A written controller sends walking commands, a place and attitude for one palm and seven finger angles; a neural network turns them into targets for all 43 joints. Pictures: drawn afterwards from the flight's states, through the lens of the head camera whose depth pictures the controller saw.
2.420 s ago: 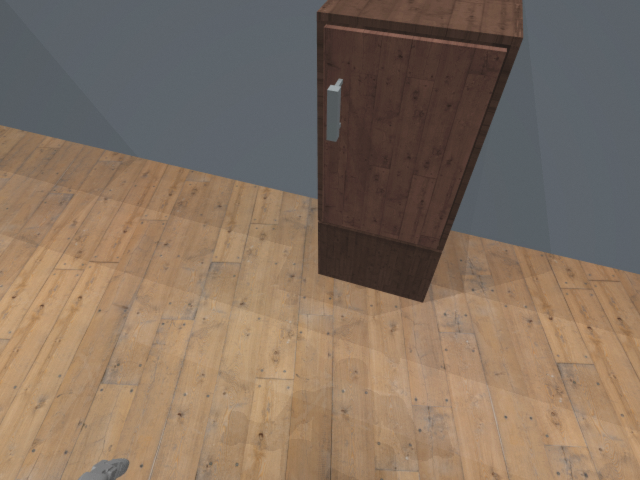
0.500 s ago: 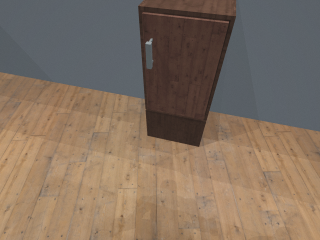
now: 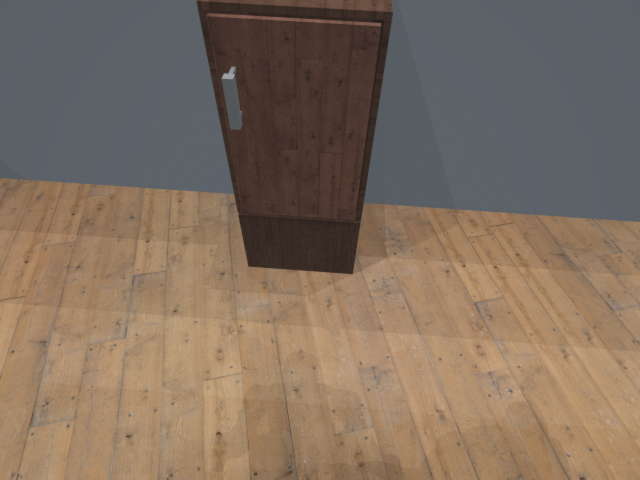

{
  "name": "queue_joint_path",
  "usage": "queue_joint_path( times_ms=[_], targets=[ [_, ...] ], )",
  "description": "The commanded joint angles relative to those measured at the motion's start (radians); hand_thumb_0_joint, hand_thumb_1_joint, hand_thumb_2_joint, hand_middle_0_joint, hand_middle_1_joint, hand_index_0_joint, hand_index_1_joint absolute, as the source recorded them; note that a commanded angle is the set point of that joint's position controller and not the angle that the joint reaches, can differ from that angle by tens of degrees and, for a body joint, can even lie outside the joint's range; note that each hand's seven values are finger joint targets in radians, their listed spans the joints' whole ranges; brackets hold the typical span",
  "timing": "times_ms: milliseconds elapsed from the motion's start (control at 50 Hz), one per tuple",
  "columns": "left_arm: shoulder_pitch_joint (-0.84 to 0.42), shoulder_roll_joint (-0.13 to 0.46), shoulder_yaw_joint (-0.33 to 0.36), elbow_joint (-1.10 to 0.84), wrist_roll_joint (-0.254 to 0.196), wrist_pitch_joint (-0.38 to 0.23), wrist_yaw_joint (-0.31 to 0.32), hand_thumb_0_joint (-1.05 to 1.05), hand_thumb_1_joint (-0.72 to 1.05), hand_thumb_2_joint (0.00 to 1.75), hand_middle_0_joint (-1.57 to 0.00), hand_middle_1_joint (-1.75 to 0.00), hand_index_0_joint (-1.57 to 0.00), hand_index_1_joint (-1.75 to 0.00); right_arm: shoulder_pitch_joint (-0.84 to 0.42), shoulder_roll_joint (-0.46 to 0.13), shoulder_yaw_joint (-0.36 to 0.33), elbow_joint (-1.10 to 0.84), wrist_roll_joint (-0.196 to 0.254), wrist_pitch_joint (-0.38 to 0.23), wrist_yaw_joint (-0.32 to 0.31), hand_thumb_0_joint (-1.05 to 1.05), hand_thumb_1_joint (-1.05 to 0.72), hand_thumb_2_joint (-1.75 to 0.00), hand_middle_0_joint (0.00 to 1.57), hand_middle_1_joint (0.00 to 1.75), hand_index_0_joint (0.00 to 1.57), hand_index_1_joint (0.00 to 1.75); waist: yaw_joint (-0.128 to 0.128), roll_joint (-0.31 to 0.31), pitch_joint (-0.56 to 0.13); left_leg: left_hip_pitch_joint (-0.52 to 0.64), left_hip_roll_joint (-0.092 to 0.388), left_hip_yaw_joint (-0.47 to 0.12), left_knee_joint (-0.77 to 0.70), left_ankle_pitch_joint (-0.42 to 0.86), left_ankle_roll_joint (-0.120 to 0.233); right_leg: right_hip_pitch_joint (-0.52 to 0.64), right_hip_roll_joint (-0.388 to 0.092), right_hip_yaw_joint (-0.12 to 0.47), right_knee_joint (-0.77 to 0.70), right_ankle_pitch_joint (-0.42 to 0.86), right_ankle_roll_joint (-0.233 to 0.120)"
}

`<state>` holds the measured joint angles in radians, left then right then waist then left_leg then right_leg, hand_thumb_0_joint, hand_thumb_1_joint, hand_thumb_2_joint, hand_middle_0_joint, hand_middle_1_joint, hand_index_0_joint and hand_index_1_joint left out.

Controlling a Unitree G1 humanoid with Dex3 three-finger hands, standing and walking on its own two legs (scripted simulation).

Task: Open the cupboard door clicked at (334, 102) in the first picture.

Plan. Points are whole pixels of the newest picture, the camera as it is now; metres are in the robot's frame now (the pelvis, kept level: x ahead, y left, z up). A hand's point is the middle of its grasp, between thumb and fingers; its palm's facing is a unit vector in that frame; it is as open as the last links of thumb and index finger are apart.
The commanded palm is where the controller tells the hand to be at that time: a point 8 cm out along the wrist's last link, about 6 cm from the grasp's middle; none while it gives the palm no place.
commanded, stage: take the last steps up to it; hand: left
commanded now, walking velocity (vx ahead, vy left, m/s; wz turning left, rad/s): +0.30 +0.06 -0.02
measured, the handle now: (234, 98) +0.91 +0.25 -0.02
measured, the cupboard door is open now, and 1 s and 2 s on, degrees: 0 0 0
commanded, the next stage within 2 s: come to a stop and stand still in 0.92 s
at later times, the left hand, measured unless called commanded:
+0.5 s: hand out of the picture +0.01 +0.21 -0.19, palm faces +0.11 -0.98 -0.14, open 7.4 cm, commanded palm none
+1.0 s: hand (207, 345) +0.35 +0.21 -0.16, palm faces +0.07 -0.97 -0.22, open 7.2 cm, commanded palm none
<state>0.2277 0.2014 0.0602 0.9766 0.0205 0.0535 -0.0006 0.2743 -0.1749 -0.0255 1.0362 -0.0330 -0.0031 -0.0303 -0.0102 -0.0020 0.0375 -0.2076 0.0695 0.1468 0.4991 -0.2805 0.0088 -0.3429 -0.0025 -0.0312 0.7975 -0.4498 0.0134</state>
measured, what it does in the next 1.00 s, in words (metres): walks ahead: right foot, then left foot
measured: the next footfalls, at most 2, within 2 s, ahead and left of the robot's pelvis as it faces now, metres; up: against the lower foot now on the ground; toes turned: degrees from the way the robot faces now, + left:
right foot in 0.08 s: +0.02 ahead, -0.12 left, +0.00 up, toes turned -4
left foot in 0.46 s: +0.21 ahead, +0.17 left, +0.00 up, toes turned +8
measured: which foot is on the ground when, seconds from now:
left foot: down 0.00-0.08, up 0.10-0.44, down 0.46-0.88, up 0.90-1.00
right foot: up 0.00-0.06, down 0.08-0.46, up 0.48-0.86, down 0.88-1.00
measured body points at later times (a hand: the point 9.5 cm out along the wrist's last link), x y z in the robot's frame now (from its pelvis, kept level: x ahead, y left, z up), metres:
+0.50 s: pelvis +0.11 +0.05 -0.02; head +0.12 +0.07 +0.43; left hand +0.00 +0.26 -0.18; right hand +0.17 -0.20 -0.16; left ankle +0.17 +0.16 -0.74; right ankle -0.01 -0.11 -0.72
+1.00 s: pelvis +0.27 +0.03 +0.00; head +0.28 +0.02 +0.45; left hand +0.35 +0.26 -0.14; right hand +0.23 -0.17 -0.17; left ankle +0.22 +0.15 -0.67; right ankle +0.30 -0.05 -0.74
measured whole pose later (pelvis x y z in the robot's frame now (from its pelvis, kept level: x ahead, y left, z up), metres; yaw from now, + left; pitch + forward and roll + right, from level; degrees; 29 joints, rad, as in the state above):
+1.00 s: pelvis +0.27 +0.03 +0.00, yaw -1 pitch -1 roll +0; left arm 0.22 0.13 0.07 0.99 0.02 -0.07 0.02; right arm 0.36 -0.14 -0.04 1.13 -0.03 -0.01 0.00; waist -0.01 0.05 0.02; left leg -0.37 0.07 0.07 1.06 -0.39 0.02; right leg -0.27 -0.02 -0.17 0.52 -0.24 -0.06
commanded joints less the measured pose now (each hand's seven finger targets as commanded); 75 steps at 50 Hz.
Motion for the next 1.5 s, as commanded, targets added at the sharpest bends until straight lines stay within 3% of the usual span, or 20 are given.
queue_joint_path(
  times_ms=[0, 20, 60, 80, 200, 360, 400, 420, 440, 480, 600, 800, 820, 860, 940, 1120, 1160, 1220, 1320, 1480],
  targets=[
    [0.09, 0.009, -0.006, -0.018, 0.007, -0.044, -0.005, 0.0, 0.9, 0.9, -0.2, -0.3, -0.2, -0.3, 0.068, -0.168, -0.043, -0.007, 0.004, -0.009, 0.001, 0.0, -0.9, -0.9, 0.2, 0.3, 0.2, 0.3, 0.019, 0.129, -0.009, -0.06, 0.181, -0.176, -0.136, -0.125, 0.095, 0.174, 0.012, -0.069, -0.313, 0.111, -0.021],
    [0.132, 0.037, -0.003, 0.005, 0.01, -0.055, 0.0, 0.0, 0.9, 0.9, -0.2, -0.3, -0.2, -0.3, 0.072, -0.137, -0.038, -0.003, 0.01, -0.01, 0.007, 0.0, -0.9, -0.9, 0.2, 0.3, 0.2, 0.3, 0.036, 0.051, 0.01, -0.149, 0.131, -0.132, -0.056, -0.202, 0.056, 0.269, -0.022, -0.016, -0.402, 0.117, -0.037],
    [0.27, 0.185, 0.025, 0.042, 0.009, -0.07, 0.018, 0.0, 0.9, 0.9, -0.2, -0.3, -0.2, -0.3, -0.027, -0.073, -0.024, -0.074, 0.013, -0.014, 0.026, 0.0, -0.9, -0.9, 0.2, 0.3, 0.2, 0.3, 0.109, -0.245, 0.067, -0.46, -0.016, -0.004, 0.344, -0.333, -0.022, 0.341, -0.376, 0.487, -0.652, -0.15, -0.202],
    [0.293, 0.185, 0.029, 0.049, 0.004, -0.082, 0.024, 0.0, 0.9, 0.9, -0.2, -0.3, -0.2, -0.3, -0.085, -0.102, -0.032, -0.09, 0.004, -0.012, 0.029, 0.0, -0.9, -0.9, 0.2, 0.3, 0.2, 0.3, 0.117, -0.234, 0.076, -0.499, 0.01, -0.096, 0.446, -0.265, -0.013, 0.299, -0.384, 0.55, -0.683, -0.181, -0.233],
    [0.188, 0.093, 0.01, 0.05, 0.006, -0.123, 0.027, 0.0, 0.9, 0.9, -0.2, -0.3, -0.2, -0.3, -0.008, -0.061, -0.041, -0.045, 0.007, -0.011, 0.053, 0.0, -0.9, -0.9, 0.2, 0.3, 0.2, 0.3, 0.015, -0.117, 0.092, -0.416, 0.051, -0.094, 0.476, 0.018, -0.037, 0.207, -0.284, 0.199, -0.648, 0.156, -0.18],
    [0.224, 0.117, 0.024, 0.105, 0.018, -0.122, 0.024, 0.0, 0.9, 0.9, -0.2, -0.3, -0.2, -0.3, -0.063, -0.038, -0.039, -0.091, 0.019, -0.033, 0.068, 0.0, -0.9, -0.9, 0.2, 0.3, 0.2, 0.3, 0.024, -0.13, 0.093, -0.212, 0.021, -0.041, 0.18, 0.012, -0.012, 0.146, -0.28, 0.115, -0.576, 0.16, -0.144],
    [0.21, 0.11, 0.028, 0.112, 0.013, -0.114, 0.021, 0.0, 0.9, 0.9, -0.2, -0.3, -0.2, -0.3, 0.078, -0.06, -0.042, -0.041, 0.013, -0.047, 0.054, 0.0, -0.9, -0.9, 0.2, 0.3, 0.2, 0.3, -0.037, -0.069, 0.04, 0.025, -0.019, -0.009, 0.043, 0.055, -0.006, 0.078, -0.215, 0.044, -0.398, 0.222, -0.109],
    [0.235, 0.071, 0.019, 0.114, 0.008, -0.11, 0.015, 0.0, 0.9, 0.9, -0.2, -0.3, -0.2, -0.3, 0.212, -0.12, -0.054, 0.004, 0.006, -0.056, 0.039, 0.0, -0.9, -0.9, 0.2, 0.3, 0.2, 0.3, -0.08, 0.073, -0.041, 0.218, 0.017, -0.061, -0.025, 0.015, 0.013, 0.021, -0.148, -0.015, -0.153, 0.278, -0.085],
    [0.271, 0.007, 0.011, 0.094, -0.005, -0.104, 0.008, 0.0, 0.9, 0.9, -0.2, -0.3, -0.2, -0.3, 0.325, -0.235, -0.079, 0.032, -0.005, -0.063, 0.023, 0.0, -0.9, -0.9, 0.2, 0.3, 0.2, 0.3, -0.095, 0.361, -0.12, 0.344, 0.283, -0.437, -0.153, -0.056, 0.093, -0.174, -0.013, -0.116, 0.174, -0.039, -0.035],
    [0.152, 0.005, 0.003, 0.04, 0.004, -0.106, 0.009, 0.0, 0.9, 0.9, -0.2, -0.3, -0.2, -0.3, 0.282, -0.223, -0.069, 0.032, 0.007, -0.049, 0.01, 0.0, -0.9, -0.9, 0.2, 0.3, 0.2, 0.3, -0.095, 0.239, -0.07, 0.217, 0.369, -0.587, -0.309, -0.31, 0.18, -0.319, -0.045, 0.0, 0.485, -0.096, -0.062],
    [0.187, -0.038, 0.006, 0.07, 0.012, -0.072, -0.014, 0.0, 0.9, 0.9, -0.2, -0.3, -0.2, -0.3, 0.067, -0.081, -0.035, 0.005, 0.011, -0.08, 0.003, 0.0, -0.9, -0.9, 0.2, 0.3, 0.2, 0.3, 0.037, 0.112, 0.038, -0.089, 0.225, -0.225, -0.35, -0.053, 0.147, -0.179, -0.13, -0.014, 0.292, 0.145, -0.026],
    [0.086, -0.02, 0.015, 0.006, 0.016, -0.088, -0.011, 0.0, 0.9, 0.9, -0.2, -0.3, -0.2, -0.3, 0.111, -0.086, -0.045, 0.049, 0.006, -0.056, 0.012, 0.0, -0.9, -0.9, 0.2, 0.3, 0.2, 0.3, 0.047, 0.03, 0.068, -0.075, 0.185, -0.134, -0.187, -0.018, 0.128, 0.103, -0.052, -0.103, -0.235, 0.247, -0.017],
    [0.161, 0.012, 0.022, 0.031, 0.019, -0.095, -0.006, 0.0, 0.9, 0.9, -0.2, -0.3, -0.2, -0.3, 0.112, -0.066, -0.041, 0.051, 0.01, -0.056, 0.013, 0.0, -0.9, -0.9, 0.2, 0.3, 0.2, 0.3, 0.079, -0.019, 0.039, -0.12, 0.133, -0.093, -0.052, -0.018, 0.096, 0.228, -0.06, -0.07, -0.309, 0.238, -0.031],
    [0.331, 0.18, 0.05, 0.067, 0.014, -0.113, 0.012, 0.0, 0.9, 0.9, -0.2, -0.3, -0.2, -0.3, 0.12, -0.004, -0.026, -0.001, 0.019, -0.055, 0.028, 0.0, -0.9, -0.9, 0.2, 0.3, 0.2, 0.3, 0.116, -0.349, -0.033, -0.418, -0.052, 0.022, 0.489, -0.317, 0.018, 0.438, -0.431, 0.479, -0.567, 0.104, -0.197],
    [0.141, 0.054, 0.024, 0.03, 0.003, -0.126, 0.028, 0.0, 0.9, 0.9, -0.2, -0.3, -0.2, -0.3, 0.043, -0.019, -0.034, 0.005, 0.006, -0.041, 0.032, 0.0, -0.9, -0.9, 0.2, 0.3, 0.2, 0.3, 0.04, -0.062, 0.02, -0.405, 0.059, -0.134, 0.645, -0.057, 0.006, 0.211, -0.348, 0.257, -0.617, 0.196, -0.201],
    [0.092, 0.066, 0.0, 0.055, 0.001, -0.093, 0.042, 0.0, 0.9, 0.9, -0.2, -0.3, -0.2, -0.3, 0.038, 0.012, -0.002, 0.016, 0.026, -0.003, 0.011, 0.0, -0.9, -0.9, 0.2, 0.3, 0.2, 0.3, 0.012, -0.146, -0.052, -0.12, -0.013, -0.06, 0.112, 0.072, -0.043, 0.208, -0.215, -0.022, -0.421, 0.886, -0.143],
    [0.091, 0.081, 0.006, 0.054, 0.0, -0.072, 0.047, 0.0, 0.9, 0.9, -0.2, -0.3, -0.2, -0.3, 0.042, -0.029, -0.016, 0.01, 0.024, 0.003, 0.006, 0.0, -0.9, -0.9, 0.2, 0.3, 0.2, 0.3, -0.001, -0.106, -0.039, -0.008, -0.005, -0.065, -0.017, 0.266, -0.039, 0.146, -0.207, -0.01, -0.333, 0.784, -0.109],
    [0.166, 0.024, -0.003, 0.035, -0.009, -0.044, 0.054, 0.0, 0.9, 0.9, -0.2, -0.3, -0.2, -0.3, 0.069, -0.159, -0.04, -0.012, 0.02, 0.003, -0.006, 0.0, -0.9, -0.9, 0.2, 0.3, 0.2, 0.3, 0.004, 0.232, -0.094, 0.147, 0.284, -0.277, -0.089, 0.999, 0.121, 0.015, -0.035, -0.08, -0.06, 0.023, -0.004],
    [0.122, 0.037, 0.014, 0.031, -0.003, -0.021, 0.041, 0.0, 0.9, 0.9, -0.2, -0.3, -0.2, -0.3, -0.057, -0.161, -0.053, -0.063, 0.011, 0.013, -0.027, 0.0, -0.9, -0.9, 0.2, 0.3, 0.2, 0.3, 0.001, 0.129, -0.132, 0.113, 0.285, -0.261, -0.097, 0.804, 0.204, -0.115, -0.022, 0.046, 0.336, -0.095, 0.012],
    [0.102, 0.01, 0.008, -0.017, 0.0, -0.008, 0.022, 0.0, 0.9, 0.9, -0.2, -0.3, -0.2, -0.3, -0.094, -0.171, -0.073, -0.081, 0.002, 0.019, -0.009, 0.0, -0.9, -0.9, 0.2, 0.3, 0.2, 0.3, -0.003, 0.192, -0.107, -0.023, 0.253, -0.285, -0.203, 0.192, 0.162, 0.03, -0.041, -0.005, -0.019, -0.045, 0.0]
  ],
)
